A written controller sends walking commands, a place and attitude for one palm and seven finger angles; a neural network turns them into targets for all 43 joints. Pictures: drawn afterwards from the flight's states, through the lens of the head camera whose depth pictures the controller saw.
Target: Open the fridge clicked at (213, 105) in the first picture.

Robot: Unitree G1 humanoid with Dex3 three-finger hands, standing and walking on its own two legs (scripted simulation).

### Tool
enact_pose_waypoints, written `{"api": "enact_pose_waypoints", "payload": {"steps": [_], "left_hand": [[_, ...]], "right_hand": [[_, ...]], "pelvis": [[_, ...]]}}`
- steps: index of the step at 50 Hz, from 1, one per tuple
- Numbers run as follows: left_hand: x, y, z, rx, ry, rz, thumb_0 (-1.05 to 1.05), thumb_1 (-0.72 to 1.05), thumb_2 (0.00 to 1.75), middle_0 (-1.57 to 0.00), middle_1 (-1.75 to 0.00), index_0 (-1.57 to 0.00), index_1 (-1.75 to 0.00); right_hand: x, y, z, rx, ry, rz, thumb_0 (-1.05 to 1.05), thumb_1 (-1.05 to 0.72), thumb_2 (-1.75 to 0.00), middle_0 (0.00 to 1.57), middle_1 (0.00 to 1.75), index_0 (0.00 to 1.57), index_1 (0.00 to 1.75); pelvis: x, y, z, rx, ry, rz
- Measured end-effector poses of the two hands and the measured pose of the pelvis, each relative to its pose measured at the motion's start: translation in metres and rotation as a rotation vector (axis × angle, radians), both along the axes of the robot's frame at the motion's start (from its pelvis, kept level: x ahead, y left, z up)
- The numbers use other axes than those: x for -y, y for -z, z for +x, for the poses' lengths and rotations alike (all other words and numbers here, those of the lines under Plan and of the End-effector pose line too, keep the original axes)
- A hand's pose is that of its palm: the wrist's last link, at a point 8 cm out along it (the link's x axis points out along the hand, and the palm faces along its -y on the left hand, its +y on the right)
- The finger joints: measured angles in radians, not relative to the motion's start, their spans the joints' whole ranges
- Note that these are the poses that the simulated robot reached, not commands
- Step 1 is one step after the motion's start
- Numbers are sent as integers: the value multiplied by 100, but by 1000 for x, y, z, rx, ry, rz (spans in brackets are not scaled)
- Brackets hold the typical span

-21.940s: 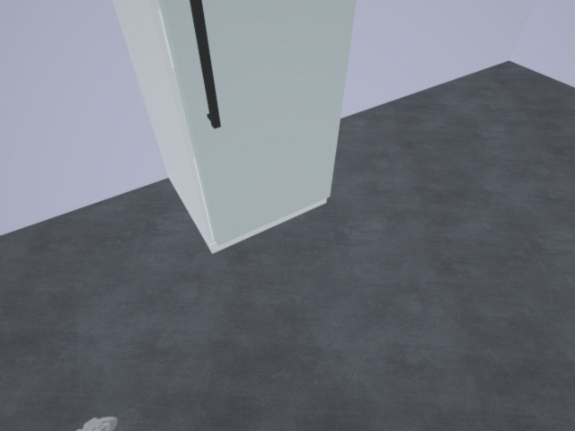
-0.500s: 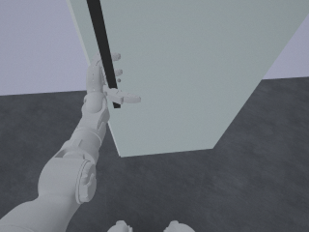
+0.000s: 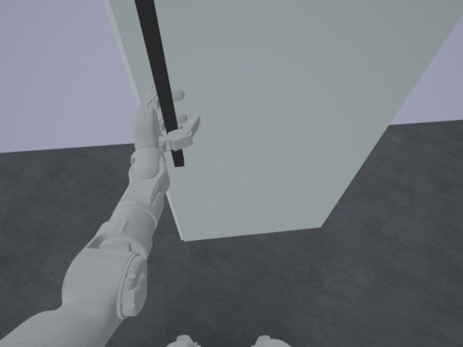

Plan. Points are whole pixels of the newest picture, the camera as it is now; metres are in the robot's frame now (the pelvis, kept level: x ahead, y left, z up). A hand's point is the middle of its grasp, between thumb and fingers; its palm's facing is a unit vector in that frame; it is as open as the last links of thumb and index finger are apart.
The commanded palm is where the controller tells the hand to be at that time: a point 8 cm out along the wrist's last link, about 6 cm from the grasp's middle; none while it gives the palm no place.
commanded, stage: grip the handle and tug to test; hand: left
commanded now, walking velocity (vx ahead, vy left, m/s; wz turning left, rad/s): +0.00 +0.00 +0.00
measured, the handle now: (165, 89) +0.53 +0.08 +0.15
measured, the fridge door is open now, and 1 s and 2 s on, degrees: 0 0 22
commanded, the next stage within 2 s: pull the door a little, standing still in 0.88 s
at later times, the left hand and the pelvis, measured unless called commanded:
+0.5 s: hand (181, 128) +0.48 +0.06 +0.10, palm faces +0.05 -1.00 -0.01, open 5.6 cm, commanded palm +0.45 +0.11 +0.10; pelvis +0.00 -0.01 +0.00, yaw +0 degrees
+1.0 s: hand (182, 128) +0.48 +0.06 +0.10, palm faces +0.05 -1.00 -0.01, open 5.6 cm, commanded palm +0.44 +0.11 +0.10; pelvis +0.02 -0.01 +0.01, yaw -1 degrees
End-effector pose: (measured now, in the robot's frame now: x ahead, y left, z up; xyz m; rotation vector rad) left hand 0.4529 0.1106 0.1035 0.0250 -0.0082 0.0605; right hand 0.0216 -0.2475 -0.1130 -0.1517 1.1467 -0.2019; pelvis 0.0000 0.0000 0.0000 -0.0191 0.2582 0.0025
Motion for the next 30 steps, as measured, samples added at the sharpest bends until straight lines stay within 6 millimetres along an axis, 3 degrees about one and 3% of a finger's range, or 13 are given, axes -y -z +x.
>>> {"api": "enact_pose_waypoints", "payload": {"steps": [8, 30], "left_hand": [[0, -1, 0, -14, -7, -1, 0, 71, 81, -40, -134, -40, -136], [-1, 0, 2, -10, 17, -16, 0, 71, 82, -40, -137, -39, -138]], "right_hand": [[6, -1, 3, 4, -10, -9, 0, -90, -90, 20, 30, 20, 30], [14, -3, 3, 10, 2, -18, 0, -90, -90, 20, 30, 20, 30]], "pelvis": [[4, 0, -3, 4, -8, 1], [11, -1, -3, 1, -1, 7]]}}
